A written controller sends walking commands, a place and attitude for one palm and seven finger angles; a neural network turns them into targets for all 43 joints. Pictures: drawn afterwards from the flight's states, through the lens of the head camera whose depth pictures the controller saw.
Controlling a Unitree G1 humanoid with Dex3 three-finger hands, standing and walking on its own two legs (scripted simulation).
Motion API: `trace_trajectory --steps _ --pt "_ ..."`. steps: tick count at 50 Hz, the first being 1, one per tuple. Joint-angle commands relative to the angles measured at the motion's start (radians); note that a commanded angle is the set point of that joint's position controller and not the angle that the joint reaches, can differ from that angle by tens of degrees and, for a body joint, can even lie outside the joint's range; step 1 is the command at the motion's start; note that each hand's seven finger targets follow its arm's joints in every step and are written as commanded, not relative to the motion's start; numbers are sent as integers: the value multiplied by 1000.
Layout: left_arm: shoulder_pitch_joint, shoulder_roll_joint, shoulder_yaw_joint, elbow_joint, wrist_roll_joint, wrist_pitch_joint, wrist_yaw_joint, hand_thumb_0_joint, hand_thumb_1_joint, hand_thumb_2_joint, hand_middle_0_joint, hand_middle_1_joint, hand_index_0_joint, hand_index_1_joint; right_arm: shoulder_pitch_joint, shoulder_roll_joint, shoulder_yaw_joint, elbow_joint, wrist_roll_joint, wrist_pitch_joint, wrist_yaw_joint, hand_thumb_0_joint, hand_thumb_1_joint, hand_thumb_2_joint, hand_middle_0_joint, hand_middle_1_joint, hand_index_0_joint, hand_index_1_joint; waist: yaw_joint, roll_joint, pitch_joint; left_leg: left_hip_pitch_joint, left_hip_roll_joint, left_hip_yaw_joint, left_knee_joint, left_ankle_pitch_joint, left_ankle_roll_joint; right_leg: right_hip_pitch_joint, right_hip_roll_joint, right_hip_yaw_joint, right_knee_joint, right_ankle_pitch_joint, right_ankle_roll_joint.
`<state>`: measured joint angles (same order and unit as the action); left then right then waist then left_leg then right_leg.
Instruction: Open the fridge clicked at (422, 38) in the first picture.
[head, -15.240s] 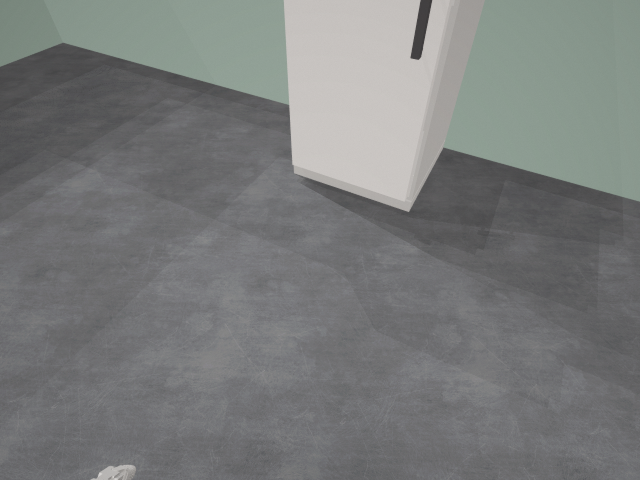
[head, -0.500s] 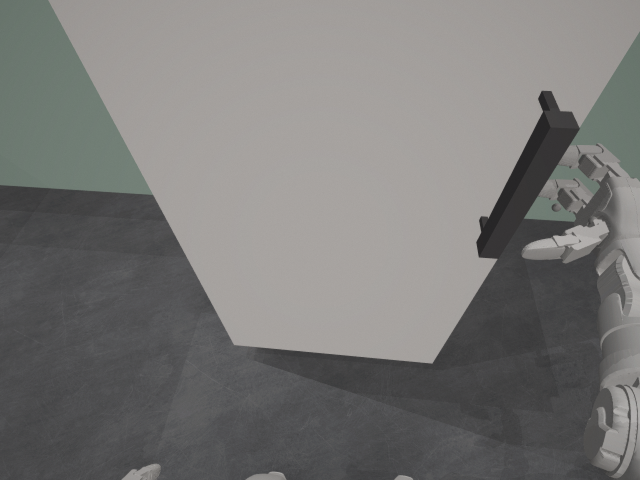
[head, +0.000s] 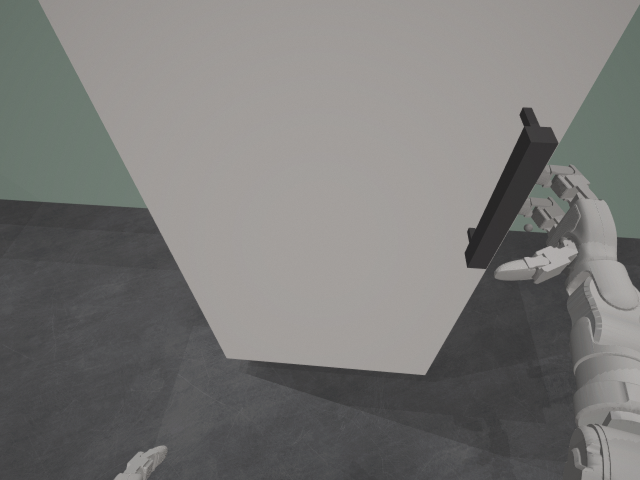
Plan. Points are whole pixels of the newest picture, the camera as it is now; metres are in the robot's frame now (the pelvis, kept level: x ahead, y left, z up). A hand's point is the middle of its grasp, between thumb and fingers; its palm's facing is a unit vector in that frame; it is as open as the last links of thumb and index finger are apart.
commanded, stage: slide the fingers in behind the handle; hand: right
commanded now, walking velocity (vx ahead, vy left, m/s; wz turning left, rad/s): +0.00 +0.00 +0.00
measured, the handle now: (498, 196) +0.47 -0.18 +0.11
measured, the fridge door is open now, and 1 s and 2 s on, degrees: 0 0 0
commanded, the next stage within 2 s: grip the handle and tug to test in 1.18 s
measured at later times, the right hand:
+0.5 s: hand (505, 224) +0.42 -0.17 +0.11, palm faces -0.03 +1.00 +0.00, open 14.0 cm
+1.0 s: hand (500, 227) +0.41 -0.17 +0.11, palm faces -0.02 +1.00 +0.00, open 14.0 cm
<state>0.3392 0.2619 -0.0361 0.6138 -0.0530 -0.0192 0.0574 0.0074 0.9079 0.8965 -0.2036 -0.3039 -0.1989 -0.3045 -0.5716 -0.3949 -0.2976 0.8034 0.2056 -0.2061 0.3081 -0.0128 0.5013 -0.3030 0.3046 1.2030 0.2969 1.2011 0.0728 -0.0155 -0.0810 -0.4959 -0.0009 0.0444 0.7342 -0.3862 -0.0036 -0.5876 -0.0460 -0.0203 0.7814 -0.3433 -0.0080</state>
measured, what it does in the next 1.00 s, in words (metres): stands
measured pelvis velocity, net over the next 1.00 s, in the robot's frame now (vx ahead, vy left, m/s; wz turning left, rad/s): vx -0.01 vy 0.01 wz -0.01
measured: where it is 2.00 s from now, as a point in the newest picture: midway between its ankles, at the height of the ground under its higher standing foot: outside the picture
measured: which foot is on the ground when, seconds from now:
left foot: down 0.00-1.00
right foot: down 0.00-1.00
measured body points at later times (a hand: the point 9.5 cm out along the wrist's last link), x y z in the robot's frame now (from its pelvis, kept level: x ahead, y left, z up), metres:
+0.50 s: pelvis +0.00 +0.01 +0.00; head +0.03 +0.00 +0.45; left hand +0.08 +0.27 -0.11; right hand +0.42 -0.23 +0.11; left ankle -0.01 +0.13 -0.71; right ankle +0.03 -0.11 -0.71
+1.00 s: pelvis -0.01 +0.01 +0.00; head +0.03 +0.01 +0.45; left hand +0.09 +0.27 -0.11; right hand +0.41 -0.22 +0.11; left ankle -0.01 +0.13 -0.71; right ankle +0.03 -0.11 -0.71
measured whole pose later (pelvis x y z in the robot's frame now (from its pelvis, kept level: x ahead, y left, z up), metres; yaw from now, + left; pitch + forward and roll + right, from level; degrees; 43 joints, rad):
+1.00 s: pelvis -0.01 +0.01 +0.00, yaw +0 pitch +7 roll +1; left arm 0.32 0.26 -0.03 0.64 -0.05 -0.01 0.05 0.01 0.91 0.90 -0.20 -0.30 -0.20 -0.30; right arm -0.59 -0.34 -0.24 0.82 0.19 -0.22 0.23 -0.01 0.50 -0.30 0.30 1.20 0.30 1.20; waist 0.07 -0.02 -0.07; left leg -0.48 0.00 0.05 0.74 -0.38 0.01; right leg -0.57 -0.05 -0.01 0.76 -0.33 0.01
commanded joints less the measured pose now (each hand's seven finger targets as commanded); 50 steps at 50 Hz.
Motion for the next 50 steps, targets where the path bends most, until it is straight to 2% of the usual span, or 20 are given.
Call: trace_trajectory --steps 1,3,7,8,9,13,16,19,22,23,26,29,32,33,35,36,38,41,43,50 --pt "14 153 60 -103 -2 -43 11 0 900 900 -200 -300 -200 -300 -431 -210 -31 -244 17 -60 -23 0 500 -300 300 1200 300 1200 8 -58 -305 14 -36 -2 -93 303 23 295 31 43 -96 252 -22" --pt "16 155 61 -106 1 -41 8 0 900 900 -200 -300 -200 -300 -373 -219 -54 -217 19 -56 -30 0 500 -300 300 1200 300 1200 -5 -16 -291 35 -37 -3 -93 314 24 270 33 38 -90 259 -27" --pt "2 146 60 -105 -1 -42 6 0 900 900 -200 -300 -200 -300 -460 -164 10 -258 5 -65 -38 0 500 -300 300 1200 300 1200 11 -79 -301 -2 -36 -1 -91 286 25 310 32 46 -94 244 -18" --pt "7 147 61 -107 0 -43 5 0 900 900 -200 -300 -200 -300 -446 -155 13 -270 11 -70 -42 0 500 -300 300 1200 300 1200 12 -43 -314 10 -39 2 -90 295 26 315 31 48 -89 260 -22" --pt "4 149 63 -107 0 -44 5 0 900 900 -200 -300 -200 -300 -418 -167 -7 -266 11 -70 -45 0 500 -300 300 1200 300 1200 -1 -63 -336 15 -37 -2 -88 301 26 321 32 47 -92 263 -18" --pt "6 151 57 -100 3 -39 4 0 900 900 -200 -300 -200 -300 -411 -178 -15 -221 10 -60 -56 0 500 -300 300 1200 300 1200 2 -4 -283 36 -36 -3 -96 297 22 260 37 40 -96 228 -25" --pt "-6 143 56 -104 0 -39 3 0 900 900 -200 -300 -200 -300 -454 -159 6 -238 0 -63 -62 0 500 -300 300 1200 300 1200 5 -67 -285 19 -33 -8 -97 275 23 270 39 38 -102 205 -21" --pt "0 145 59 -101 2 -40 4 0 900 900 -200 -300 -200 -300 -445 -160 1 -239 2 -72 -68 0 500 -300 300 1200 300 1200 5 -27 -313 38 -35 -8 -94 296 22 273 38 41 -95 224 -23" --pt "3 143 60 -92 2 -41 2 0 900 900 -200 -300 -200 -300 -451 -150 7 -226 1 -76 -69 0 500 -300 300 1200 300 1200 4 -56 -305 28 -36 -10 -95 298 23 281 40 36 -94 222 -21" --pt "10 147 63 -91 4 -40 2 0 900 900 -200 -300 -200 -300 -432 -176 -17 -235 5 -81 -73 0 500 -300 300 1200 300 1200 0 -8 -322 59 -36 -13 -96 315 21 268 40 34 -87 233 -27" --pt "1 142 59 -92 -1 -37 0 0 900 900 -200 -300 -200 -300 -444 -148 12 -215 0 -74 -72 0 500 -300 300 1200 300 1200 5 -30 -278 39 -35 -13 -100 296 19 244 42 30 -99 201 -24" --pt "3 142 63 -98 1 -37 -2 0 900 900 -200 -300 -200 -300 -429 -151 4 -240 -4 -80 -81 0 500 -300 300 1200 300 1200 -5 -49 -317 56 -32 -17 -97 308 21 257 44 27 -97 215 -25" --pt "1 138 66 -99 1 -40 -5 0 900 900 -200 -300 -200 -300 -401 -126 13 -257 4 -82 -86 0 500 -300 300 1200 300 1200 -7 -33 -320 60 -35 -16 -101 318 19 267 44 23 -97 220 -25" --pt "9 142 65 -95 3 -38 -4 0 900 900 -200 -300 -200 -300 -385 -143 0 -236 7 -80 -88 0 500 -300 300 1200 300 1200 -6 22 -305 85 -35 -19 -105 325 18 236 44 22 -95 216 -31" --pt "2 142 65 -96 2 -33 -3 0 900 900 -200 -300 -200 -300 -396 -174 -20 -246 -2 -79 -91 0 500 -300 300 1200 300 1200 -10 -1 -298 90 -31 -24 -103 332 15 220 46 18 -102 207 -29" --pt "-5 137 64 -99 1 -34 -3 0 900 900 -200 -300 -200 -300 -399 -145 -2 -249 0 -78 -91 0 500 -300 300 1200 300 1200 -7 -17 -289 81 -31 -25 -107 325 14 228 48 12 -104 199 -29" --pt "1 143 64 -96 3 -30 0 0 900 900 -200 -300 -200 -300 -392 -197 -39 -248 -2 -81 -94 0 500 -300 300 1200 300 1200 -12 3 -288 104 -28 -31 -109 332 14 210 49 10 -98 204 -33" --pt "-12 132 63 -106 0 -35 0 0 900 900 -200 -300 -200 -300 -388 -152 -6 -284 0 -91 -85 0 500 -300 300 1200 300 1200 -16 -53 -308 93 -31 -29 -105 346 18 251 50 10 -101 221 -28" --pt "-4 134 62 -96 -1 -35 2 0 900 900 -200 -300 -200 -300 -399 -118 28 -247 7 -86 -79 0 500 -300 300 1200 300 1200 7 9 -270 76 -32 -25 -116 329 14 234 48 13 -97 202 -33" --pt "-5 141 60 -83 0 -38 8 0 900 900 -200 -300 -200 -300 -480 -147 14 -183 1 -87 -76 0 500 -300 300 1200 300 1200 11 3 -282 51 -27 -30 -115 269 12 222 49 23 -100 156 -31"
